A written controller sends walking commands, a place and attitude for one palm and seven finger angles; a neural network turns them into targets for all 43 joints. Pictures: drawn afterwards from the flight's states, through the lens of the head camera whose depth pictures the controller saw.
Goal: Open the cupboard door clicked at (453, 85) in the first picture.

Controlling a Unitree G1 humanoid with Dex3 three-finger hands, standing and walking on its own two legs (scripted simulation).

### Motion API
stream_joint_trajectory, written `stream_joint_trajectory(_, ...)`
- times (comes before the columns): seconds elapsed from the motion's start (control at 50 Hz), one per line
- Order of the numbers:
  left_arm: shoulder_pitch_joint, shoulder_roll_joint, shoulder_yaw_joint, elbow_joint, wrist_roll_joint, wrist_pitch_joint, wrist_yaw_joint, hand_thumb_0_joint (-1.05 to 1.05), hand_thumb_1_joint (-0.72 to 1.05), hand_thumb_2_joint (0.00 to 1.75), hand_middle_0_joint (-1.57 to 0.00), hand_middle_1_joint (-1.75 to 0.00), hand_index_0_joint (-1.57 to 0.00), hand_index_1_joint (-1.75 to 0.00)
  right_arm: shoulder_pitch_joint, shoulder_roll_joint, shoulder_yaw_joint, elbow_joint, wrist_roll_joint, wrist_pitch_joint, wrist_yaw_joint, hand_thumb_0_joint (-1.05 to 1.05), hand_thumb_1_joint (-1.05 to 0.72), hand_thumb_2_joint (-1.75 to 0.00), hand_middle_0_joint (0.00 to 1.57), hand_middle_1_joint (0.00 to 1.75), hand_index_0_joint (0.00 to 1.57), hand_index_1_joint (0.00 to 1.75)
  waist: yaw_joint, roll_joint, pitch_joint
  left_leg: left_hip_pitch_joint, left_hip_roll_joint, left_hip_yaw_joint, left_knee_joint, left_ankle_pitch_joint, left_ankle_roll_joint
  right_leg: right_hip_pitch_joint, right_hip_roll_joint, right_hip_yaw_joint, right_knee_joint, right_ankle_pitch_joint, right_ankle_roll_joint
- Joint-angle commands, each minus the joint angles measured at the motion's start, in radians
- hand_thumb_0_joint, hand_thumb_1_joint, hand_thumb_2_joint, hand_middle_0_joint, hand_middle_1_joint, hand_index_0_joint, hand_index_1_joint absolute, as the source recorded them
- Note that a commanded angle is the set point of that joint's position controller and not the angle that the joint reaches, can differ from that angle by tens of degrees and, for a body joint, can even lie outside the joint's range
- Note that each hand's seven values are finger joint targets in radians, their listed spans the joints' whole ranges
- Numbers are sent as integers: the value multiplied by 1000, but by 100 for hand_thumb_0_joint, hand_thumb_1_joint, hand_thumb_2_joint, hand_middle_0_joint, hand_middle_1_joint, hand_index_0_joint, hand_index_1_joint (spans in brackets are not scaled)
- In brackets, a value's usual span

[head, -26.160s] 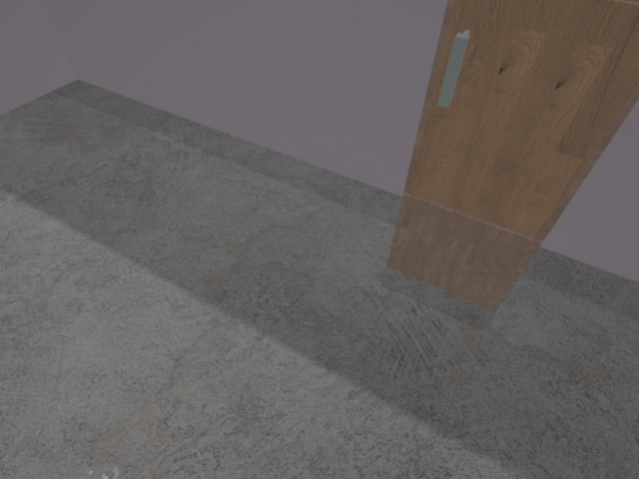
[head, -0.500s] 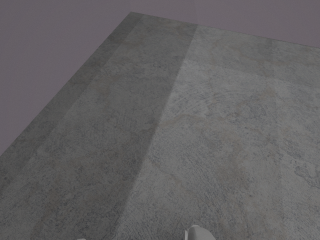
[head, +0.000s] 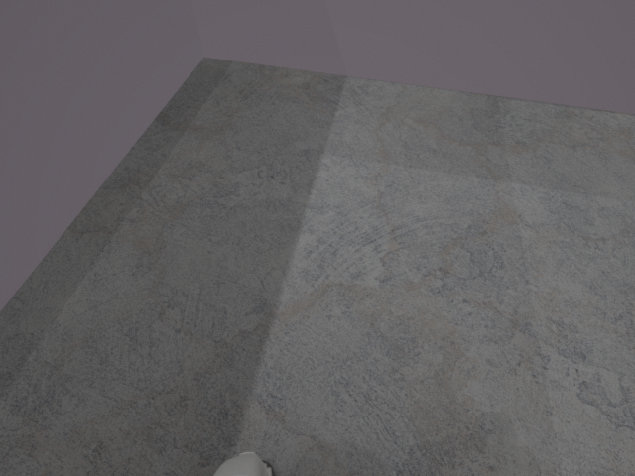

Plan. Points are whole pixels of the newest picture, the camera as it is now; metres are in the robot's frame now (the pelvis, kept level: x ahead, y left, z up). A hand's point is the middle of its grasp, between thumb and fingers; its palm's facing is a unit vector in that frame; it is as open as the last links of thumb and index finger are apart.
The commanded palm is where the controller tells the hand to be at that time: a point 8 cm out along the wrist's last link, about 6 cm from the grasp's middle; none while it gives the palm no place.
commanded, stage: turn to face it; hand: left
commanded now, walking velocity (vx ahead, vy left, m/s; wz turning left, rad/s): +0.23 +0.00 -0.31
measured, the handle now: out of the picture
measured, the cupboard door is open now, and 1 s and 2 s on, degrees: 42 42 42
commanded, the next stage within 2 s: none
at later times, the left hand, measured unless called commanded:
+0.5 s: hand (208, 413) +0.22 +0.18 -0.16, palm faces +0.22 -0.95 -0.22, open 7.2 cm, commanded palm none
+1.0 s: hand (213, 408) +0.23 +0.17 -0.15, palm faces +0.47 -0.83 -0.31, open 7.3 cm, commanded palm none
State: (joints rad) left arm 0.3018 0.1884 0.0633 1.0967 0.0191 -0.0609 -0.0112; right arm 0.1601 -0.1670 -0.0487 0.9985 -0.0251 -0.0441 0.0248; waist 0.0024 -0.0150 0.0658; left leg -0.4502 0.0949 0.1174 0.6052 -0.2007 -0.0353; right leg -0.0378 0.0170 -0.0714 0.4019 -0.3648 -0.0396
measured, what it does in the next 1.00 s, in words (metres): walks ahead, turning left: left foot, then right foot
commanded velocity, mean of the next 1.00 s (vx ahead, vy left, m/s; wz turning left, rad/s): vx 0.00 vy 0.00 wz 0.57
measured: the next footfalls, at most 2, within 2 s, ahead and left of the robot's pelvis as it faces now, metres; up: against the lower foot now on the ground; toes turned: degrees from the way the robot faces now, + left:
left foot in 0.04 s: +0.16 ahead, +0.14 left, +0.00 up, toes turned +7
right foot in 0.28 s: +0.20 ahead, -0.13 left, +0.00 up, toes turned -3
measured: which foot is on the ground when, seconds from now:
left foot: up 0.00-0.02, down 0.04-0.30, up 0.32-0.56, down 0.58-0.90, up 0.92-1.00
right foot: down 0.00-0.04, up 0.06-0.26, down 0.28-0.58, up 0.60-0.88, down 0.90-1.00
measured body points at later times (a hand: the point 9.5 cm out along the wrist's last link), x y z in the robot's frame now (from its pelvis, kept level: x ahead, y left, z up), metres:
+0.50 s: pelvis +0.18 -0.02 +0.00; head +0.20 -0.01 +0.45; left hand +0.21 +0.23 -0.14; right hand +0.25 -0.26 -0.15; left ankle +0.16 +0.11 -0.69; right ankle +0.16 -0.12 -0.74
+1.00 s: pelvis +0.24 -0.06 -0.01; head +0.30 -0.06 +0.44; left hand +0.20 +0.22 -0.13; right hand +0.45 -0.25 -0.16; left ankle +0.18 +0.07 -0.67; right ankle +0.29 -0.15 -0.74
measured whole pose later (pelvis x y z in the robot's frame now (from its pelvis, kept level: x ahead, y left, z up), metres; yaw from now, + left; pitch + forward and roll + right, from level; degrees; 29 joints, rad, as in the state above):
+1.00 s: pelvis +0.24 -0.06 -0.01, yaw +29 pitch +0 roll +2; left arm 0.18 0.20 0.05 0.87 0.03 0.01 0.02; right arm 0.15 -0.27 -0.10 0.93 -0.02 0.08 0.02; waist -0.02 0.04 0.09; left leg -0.52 -0.02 -0.02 1.08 -0.46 -0.05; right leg -0.28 -0.08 -0.10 0.61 -0.33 -0.01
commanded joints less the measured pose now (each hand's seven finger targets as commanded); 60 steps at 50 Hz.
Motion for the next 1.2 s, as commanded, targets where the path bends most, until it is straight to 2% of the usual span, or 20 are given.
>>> stream_joint_trajectory(0.0, 44, 71, 14, -73, -17, -14, 7, 0, 90, 90, -20, -30, -20, -30, 373, -243, -55, 52, -25, -32, -36, 0, -90, -90, 20, 30, 20, 30, -144, 215, -222, 650, 257, -348, -153, 144, 170, -432, -40, -12, 492, 227, 0)
stream_joint_trajectory(0.02, -1, 57, -3, -109, -15, -21, 4, 0, 90, 90, -20, -30, -20, -30, 442, -286, -58, 58, -21, -19, -43, 0, -90, -90, 20, 30, 20, 30, -159, 274, -244, 667, 414, -534, -258, 209, 264, -535, 16, 13, 778, -207, 4)
stream_joint_trajectory(0.04, -55, 58, 2, -124, -7, -20, 10, 0, 90, 90, -20, -30, -20, -30, 390, -269, -53, 51, -18, -15, -43, 0, -90, -90, 20, 30, 20, 30, -146, 154, -165, 513, 412, -491, -295, 145, 264, -571, -21, 61, 888, -219, -1)
stream_joint_trajectory(0.08, -95, 53, 7, -122, 0, -5, 4, 0, 90, 90, -20, -30, -20, -30, 236, -176, -27, 15, -11, -19, -48, 0, -90, -90, 20, 30, 20, 30, -71, 234, -21, 283, 344, -438, -356, 118, 238, -602, -109, 95, 893, -94, 29)
stream_joint_trajectory(0.14, -30, -2, -10, -93, 0, 20, -6, 0, 90, 90, -20, -30, -20, -30, 134, -146, -8, 0, -9, -26, -54, 0, -90, -90, 20, 30, 20, 30, -2, 166, -63, 160, 201, -190, -310, 332, 175, -349, -118, 27, 491, -60, 61)
stream_joint_trajectory(0.22, 66, 42, 2, -63, 4, 22, 4, 0, 90, 90, -20, -30, -20, -30, 66, -154, -22, -10, 7, 10, -46, 0, -90, -90, 20, 30, 20, 30, 48, 44, -87, 10, 78, -163, -186, -1, 103, -66, -61, -40, 132, 154, 82)
stream_joint_trajectory(0.26, 67, 192, 36, -84, 12, 26, 20, 0, 90, 90, -20, -30, -20, -30, 50, -80, -9, -45, 9, 29, -29, 0, -90, -90, 20, 30, 20, 30, 68, -228, -47, -134, -86, -18, 56, -287, 7, -48, -376, 300, -125, 13, -21)
stream_joint_trajectory(0.3, 40, 219, 45, -112, 9, 28, 28, 0, 90, 90, -20, -30, -20, -30, -10, -88, -25, -64, 5, 46, -26, 0, -90, -90, 20, 30, 20, 30, 81, -292, -22, -172, -60, -69, 422, -390, 2, -97, -486, 396, -182, 175, -120)
stream_joint_trajectory(0.38, -11, 152, 31, -130, 9, 24, 41, 0, 90, 90, -20, -30, -20, -30, 13, -56, -12, -49, 14, 53, -17, 0, -90, -90, 20, 30, 20, 30, 33, -164, -62, -142, -22, -47, 371, -322, -19, 19, -400, 34, 0, 781, -81)
stream_joint_trajectory(0.52, -82, 197, 42, -181, -3, 34, 35, 0, 90, 90, -20, -30, -20, -30, 116, -112, -21, -72, 4, 59, -2, 0, -90, -90, 20, 30, 20, 30, -52, -118, -131, 219, -82, 51, -94, 44, 16, -83, -338, -149, 268, 738, 28)
stream_joint_trajectory(0.54, -78, 167, 39, -210, -10, 39, 30, 0, 90, 90, -20, -30, -20, -30, 190, -200, -44, -67, -7, 51, -6, 0, -90, -90, 20, 30, 20, 30, -89, 85, -202, 401, 56, -122, -144, 321, 83, -253, -274, -168, 459, 457, 78)
stream_joint_trajectory(0.56, -106, 104, 21, -258, -19, 46, 27, 0, 90, 90, -20, -30, -20, -30, 261, -319, -72, -68, -7, 47, -15, 0, -90, -90, 20, 30, 20, 30, -124, 369, -242, 503, 349, -531, -197, 763, 266, -505, -127, -118, 733, -311, 139)
stream_joint_trajectory(0.58, -145, 135, 22, -296, -4, 62, 38, 0, 90, 90, -20, -30, -20, -30, 285, -347, -73, -60, -3, 58, -21, 0, -90, -90, 20, 30, 20, 30, -128, 188, -262, 454, 391, -536, -198, 552, 314, -503, -118, 32, 830, -343, 113)
stream_joint_trajectory(0.7, -144, 108, 28, -254, -4, 84, 19, 0, 90, 90, -20, -30, -20, -30, 44, -266, -54, -138, -7, 46, -40, 0, -90, -90, 20, 30, 20, 30, -25, 157, -116, 224, 171, -340, -253, 265, 191, -461, -102, 57, 628, -100, 122)
stream_joint_trajectory(0.82, -52, 123, 29, -261, -2, 77, 18, 0, 90, 90, -20, -30, -20, -30, -42, -282, -75, -171, -4, 73, -28, 0, -90, -90, 20, 30, 20, 30, 17, 172, -111, 72, 102, -364, -213, 31, 151, -204, -25, 5, 243, 14, 105)
stream_joint_trajectory(0.84, -6, 143, 37, -252, -1, 69, 22, 0, 90, 90, -20, -30, -20, -30, -65, -262, -75, -185, 3, 76, -26, 0, -90, -90, 20, 30, 20, 30, 43, 130, -122, 3, 57, -343, -145, -26, 118, -96, -48, 16, 87, 91, 99)
stream_joint_trajectory(0.88, 13, 301, 59, -273, 18, 56, 36, 0, 90, 90, -20, -30, -20, -30, -87, -155, -59, -227, 12, 75, -13, 0, -90, -90, 20, 30, 20, 30, 76, -342, -90, -217, -165, -112, 354, -412, -9, -63, -503, 493, -203, 70, -81)
stream_joint_trajectory(0.98, -96, 168, 21, -294, 5, 43, 43, 0, 90, 90, -20, -30, -20, -30, -59, -139, -48, -171, 8, 95, 3, 0, -90, -90, 20, 30, 20, 30, -11, -215, -75, -163, -65, -107, 563, -246, -33, -73, -329, 81, -19, 646, -56)
stream_joint_trajectory(1.12, 6, 222, 41, -243, 11, 43, 43, 0, 90, 90, -20, -30, -20, -30, -136, -106, -24, -186, 18, 85, 10, 0, -90, -90, 20, 30, 20, 30, 44, -212, -113, -19, -87, 0, 155, -246, -18, 62, -368, -6, 62, 835, -56)
stream_joint_trajectory(1.18, -21, 236, 53, -244, 2, 46, 36, 0, 90, 90, -20, -30, -20, -30, -65, -136, -30, -178, 13, 77, 3, 0, -90, -90, 20, 30, 20, 30, -2, -178, -134, 155, -104, 22, -45, -115, 8, -21, -370, -63, 168, 777, -15)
